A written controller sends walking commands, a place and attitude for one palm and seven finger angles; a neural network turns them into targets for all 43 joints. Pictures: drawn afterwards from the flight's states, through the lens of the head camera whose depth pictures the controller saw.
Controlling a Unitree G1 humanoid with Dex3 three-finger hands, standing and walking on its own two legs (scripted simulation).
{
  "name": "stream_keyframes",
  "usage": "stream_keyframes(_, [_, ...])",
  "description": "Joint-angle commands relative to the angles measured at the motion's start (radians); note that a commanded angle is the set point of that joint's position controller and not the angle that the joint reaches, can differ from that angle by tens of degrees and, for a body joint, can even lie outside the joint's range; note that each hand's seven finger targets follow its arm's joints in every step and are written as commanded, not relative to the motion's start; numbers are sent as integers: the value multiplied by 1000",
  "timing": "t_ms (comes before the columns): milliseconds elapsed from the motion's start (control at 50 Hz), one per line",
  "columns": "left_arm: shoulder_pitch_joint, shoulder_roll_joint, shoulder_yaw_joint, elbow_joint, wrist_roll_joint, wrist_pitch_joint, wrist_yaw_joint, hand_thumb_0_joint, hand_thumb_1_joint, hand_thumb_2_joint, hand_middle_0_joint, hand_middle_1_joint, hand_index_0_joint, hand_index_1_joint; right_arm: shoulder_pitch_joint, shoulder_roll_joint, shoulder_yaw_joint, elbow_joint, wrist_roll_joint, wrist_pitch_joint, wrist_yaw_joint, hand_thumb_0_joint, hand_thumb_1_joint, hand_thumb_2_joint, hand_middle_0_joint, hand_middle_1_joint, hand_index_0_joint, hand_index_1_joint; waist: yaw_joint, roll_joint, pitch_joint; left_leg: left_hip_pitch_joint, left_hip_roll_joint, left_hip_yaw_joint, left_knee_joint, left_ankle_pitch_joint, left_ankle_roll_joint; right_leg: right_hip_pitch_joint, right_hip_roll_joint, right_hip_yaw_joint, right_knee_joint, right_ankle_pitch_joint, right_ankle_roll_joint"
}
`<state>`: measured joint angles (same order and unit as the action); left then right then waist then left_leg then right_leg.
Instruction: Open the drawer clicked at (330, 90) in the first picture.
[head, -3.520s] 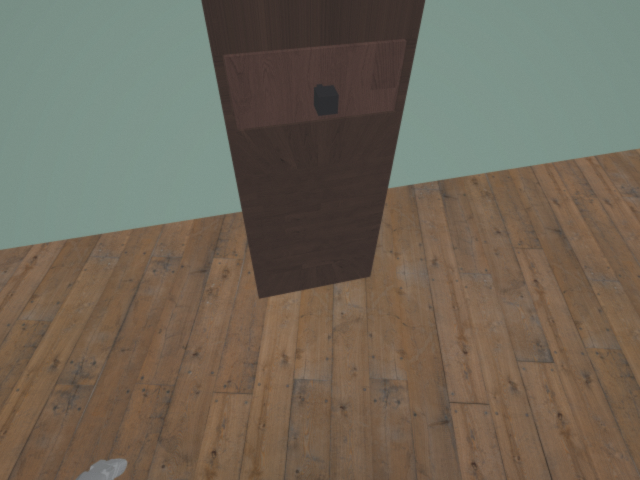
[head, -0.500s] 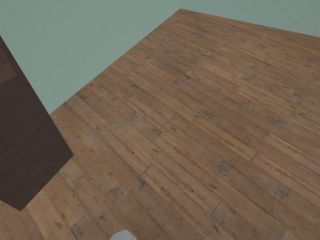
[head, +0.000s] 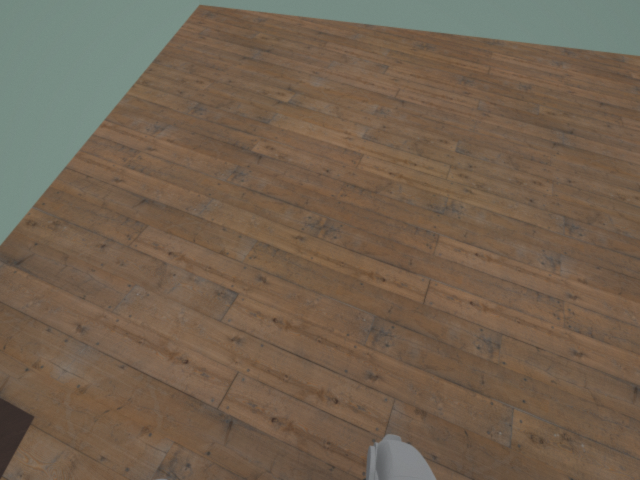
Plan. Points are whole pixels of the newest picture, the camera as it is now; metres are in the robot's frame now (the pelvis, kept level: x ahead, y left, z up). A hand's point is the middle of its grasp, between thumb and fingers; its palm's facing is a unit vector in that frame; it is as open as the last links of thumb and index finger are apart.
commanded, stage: walk to a spot facing it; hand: left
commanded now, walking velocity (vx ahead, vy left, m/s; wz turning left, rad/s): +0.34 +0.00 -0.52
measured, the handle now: out of the picture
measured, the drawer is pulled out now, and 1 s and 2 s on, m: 0.00 0.00 0.00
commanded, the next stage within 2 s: turn to face it in 0.42 s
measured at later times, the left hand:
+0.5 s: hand (234, 383) +0.29 +0.14 -0.17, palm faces -0.15 -0.96 -0.22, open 7.3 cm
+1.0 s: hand (233, 321) +0.40 +0.16 -0.18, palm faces -0.04 -0.98 -0.18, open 7.4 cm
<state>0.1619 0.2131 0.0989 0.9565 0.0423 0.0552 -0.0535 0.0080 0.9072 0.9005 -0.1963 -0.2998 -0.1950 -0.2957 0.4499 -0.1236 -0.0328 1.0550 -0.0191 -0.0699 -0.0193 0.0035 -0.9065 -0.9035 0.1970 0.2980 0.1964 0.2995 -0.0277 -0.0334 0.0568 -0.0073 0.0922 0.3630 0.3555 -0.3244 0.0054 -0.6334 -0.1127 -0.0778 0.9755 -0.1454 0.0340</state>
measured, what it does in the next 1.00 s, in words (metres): walks ahead: right foot, then left foot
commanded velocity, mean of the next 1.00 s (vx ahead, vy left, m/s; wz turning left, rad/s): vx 0.14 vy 0.00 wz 0.13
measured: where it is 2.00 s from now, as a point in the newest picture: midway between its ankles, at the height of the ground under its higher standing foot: (320, 446)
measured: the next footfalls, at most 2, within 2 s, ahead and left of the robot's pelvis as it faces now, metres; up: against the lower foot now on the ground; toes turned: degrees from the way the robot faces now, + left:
right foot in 0.18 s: +0.23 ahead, -0.14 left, +0.00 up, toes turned -14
left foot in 0.64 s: +0.41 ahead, +0.05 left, +0.00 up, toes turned -6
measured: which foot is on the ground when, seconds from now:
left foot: down 0.00-0.18, up 0.20-0.62, down 0.64-1.00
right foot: up 0.00-0.16, down 0.18-0.64, up 0.66-1.00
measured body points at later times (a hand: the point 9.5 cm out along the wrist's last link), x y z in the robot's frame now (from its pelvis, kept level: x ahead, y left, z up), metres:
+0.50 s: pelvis +0.20 -0.04 -0.01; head +0.22 -0.05 +0.44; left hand +0.30 +0.19 -0.15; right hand +0.26 -0.30 -0.14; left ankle +0.32 +0.09 -0.69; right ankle +0.19 -0.13 -0.74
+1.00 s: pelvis +0.31 -0.01 +0.00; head +0.34 +0.00 +0.45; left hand +0.40 +0.21 -0.16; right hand +0.30 -0.26 -0.15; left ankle +0.37 +0.06 -0.74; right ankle +0.29 -0.17 -0.69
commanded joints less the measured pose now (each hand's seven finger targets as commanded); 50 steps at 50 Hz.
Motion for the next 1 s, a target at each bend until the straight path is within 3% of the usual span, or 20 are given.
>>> stream_keyframes(0, [-206, -20, -21, -126, -8, -46, -9, 0, 900, 900, -200, -300, -200, -300, 94, -158, -30, -8, -13, -15, -10, 0, -900, -900, 200, 300, 200, 300, -45, 149, 99, 42, 282, -115, -141, 371, 93, -88, 15, -42, -174, -16, -26])
stream_keyframes(60, [-202, -6, -21, -121, -8, -59, -4, 0, 900, 900, -200, -300, -200, -300, 101, -176, -38, 0, -17, -9, -8, 0, -900, -900, 200, 300, 200, 300, -33, 159, 67, 81, 288, -68, -40, 619, 80, 18, 71, -88, -270, -86, -69])
stream_keyframes(100, [-88, 14, -13, -86, -8, -72, 1, 0, 900, 900, -200, -300, -200, -300, 73, -207, -48, -16, -12, -7, -7, 0, -900, -900, 200, 300, 200, 300, 26, 183, -21, 106, 280, -14, 154, 948, 60, 191, 140, -137, -331, -134, -109])
stream_keyframes(120, [32, 43, -2, -47, -3, -84, 6, 0, 900, 900, -200, -300, -200, -300, 61, -219, -49, -25, -7, -4, -5, 0, -900, -900, 200, 300, 200, 300, 83, 178, -109, 51, 253, 5, 341, 989, 28, 400, 175, -156, -404, -97, -127])
stream_keyframes(140, [191, 125, 19, -2, -2, -97, 15, 0, 900, 900, -200, -300, -200, -300, 42, -209, -42, -44, 7, -3, 9, 0, -900, -900, 200, 300, 200, 300, 164, 92, -218, -192, 241, 0, 581, 786, -10, 749, 97, -61, -433, -1, -165])
stream_keyframes(160, [318, 247, 44, 21, -10, -106, 34, 0, 900, 900, -200, -300, -200, -300, 45, -132, -29, -91, 21, -4, 13, 0, -900, -900, 200, 300, 200, 300, 194, -106, -346, -560, 71, -47, 917, -151, -66, 1035, -227, 442, -475, 116, -287])
stream_keyframes(180, [341, 308, 51, 35, -40, -96, 44, 0, 900, 900, -200, -300, -200, -300, -62, -130, -27, -128, 19, -7, 1, 0, -900, -900, 200, 300, 200, 300, 196, -99, -338, -697, 28, -205, 1099, -292, -60, 1013, -327, 614, -569, 345, -348])
stream_keyframes(200, [268, 286, 46, 7, -40, -94, 47, 0, 900, 900, -200, -300, -200, -300, -78, -139, -36, -138, 15, -8, -2, 0, -900, -900, 200, 300, 200, 300, 159, -100, -281, -702, 60, -303, 1141, -186, -54, 883, -316, 566, -614, 234, -328])
stream_keyframes(240, [111, 171, 11, -28, -38, -101, 54, 0, 900, 900, -200, -300, -200, -300, -112, -143, -39, -116, -3, 11, 1, 0, -900, -900, 200, 300, 200, 300, 75, 24, -100, -639, 122, -335, 1040, -33, -55, 563, -227, 404, -680, 96, -265])
stream_keyframes(280, [48, 122, -3, -34, -23, -116, 61, 0, 900, 900, -200, -300, -200, -300, -54, -110, -32, -87, -13, 35, 3, 0, -900, -900, 200, 300, 200, 300, 7, 11, -68, -543, 120, -323, 918, -5, -60, 392, -161, 284, -717, 109, -237])
stream_keyframes(320, [43, 112, -8, -24, -19, -121, 59, 0, 900, 900, -200, -300, -200, -300, -30, -100, -30, -79, -14, 49, 7, 0, -900, -900, 200, 300, 200, 300, -22, -36, -71, -516, 104, -308, 819, 23, -72, 344, -110, 210, -722, 122, -224])
stream_keyframes(500, [143, 127, -5, 3, -19, -120, 56, 0, 900, 900, -200, -300, -200, -300, -302, -110, -27, -179, -5, 29, 29, 0, -900, -900, 200, 300, 200, 300, 48, -80, -19, -441, 18, -279, 386, 96, -67, 389, -93, 266, -697, 117, -215])
stream_keyframes(540, [157, 115, -12, 23, -22, -117, 64, 0, 900, 900, -200, -300, -200, -300, -291, -109, -21, -159, -2, 23, 27, 0, -900, -900, 200, 300, 200, 300, 43, -78, -43, -367, -5, -269, 280, 106, -52, 455, -89, 242, -653, 197, -193])
stream_keyframes(580, [165, 91, -22, 45, -29, -112, 70, 0, 900, 900, -200, -300, -200, -300, -190, -129, -17, -104, -2, 11, 19, 0, -900, -900, 200, 300, 200, 300, 3, -29, -85, -183, -18, -275, 109, 240, -40, 460, -34, 163, -510, 233, -136])
stream_keyframes(600, [203, 58, -30, 50, -31, -110, 71, 0, 900, 900, -200, -300, -200, -300, -107, -190, -26, -76, -8, 2, 13, 0, -900, -900, 200, 300, 200, 300, -14, 106, -151, -14, 85, -395, 83, 448, 5, 367, 26, 107, -339, 113, -89])
stream_keyframes(620, [260, 16, -41, 54, -37, -108, 70, 0, 900, 900, -200, -300, -200, -300, -59, -273, -40, -66, -13, 9, 10, 0, -900, -900, 200, 300, 200, 300, -8, 292, -197, 115, 283, -602, 57, 646, 115, 207, 113, -8, -139, -275, -38])
stream_keyframes(640, [253, 27, -50, 56, -29, -105, 78, 0, 900, 900, -200, -300, -200, -300, -63, -263, -33, -58, -4, 24, 3, 0, -900, -900, 200, 300, 200, 300, -13, 311, -197, 61, 325, -678, -20, 600, 175, 179, 118, 27, 6, -489, -23])
stream_keyframes(700, [151, 34, -46, 59, -22, -86, 73, 0, 900, 900, -200, -300, -200, -300, -195, -198, -13, -80, -2, 34, -6, 0, -900, -900, 200, 300, 200, 300, 20, 169, -25, -197, 246, -626, -72, 464, 185, 163, 34, 72, 67, -387, -5])
stream_keyframes(780, [157, 26, -29, 50, -24, -57, 73, 0, 900, 900, -200, -300, -200, -300, -209, -201, -30, -92, 2, 43, -3, 0, -900, -900, 200, 300, 200, 300, 36, 148, -86, -230, 160, -552, -86, 412, 152, 203, 40, 55, 48, -264, 18])
stream_keyframes(980, [6, 29, -7, -65, -27, -37, 79, 0, 900, 900, -200, -300, -200, -300, -148, -247, -73, -118, -9, 75, 1, 0, -900, -900, 200, 300, 200, 300, -7, 164, -104, -198, 137, -718, -63, 270, 179, 167, 70, 77, -103, -287, 32])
